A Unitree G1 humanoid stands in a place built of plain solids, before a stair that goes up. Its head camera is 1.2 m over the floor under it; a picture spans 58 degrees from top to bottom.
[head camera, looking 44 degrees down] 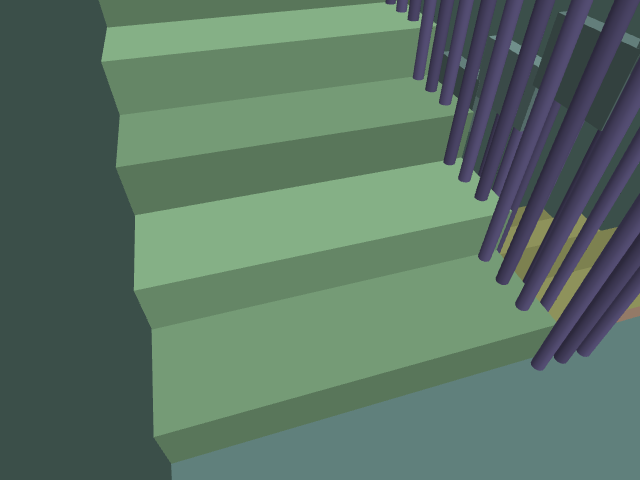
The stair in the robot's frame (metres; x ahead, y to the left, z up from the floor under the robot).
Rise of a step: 0.17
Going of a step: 0.31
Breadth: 1.11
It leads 16 degrees to the left of straight ahead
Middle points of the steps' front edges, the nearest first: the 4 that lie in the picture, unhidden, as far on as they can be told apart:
0.56 -0.15 0.17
0.86 -0.06 0.34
1.15 0.03 0.52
1.45 0.12 0.69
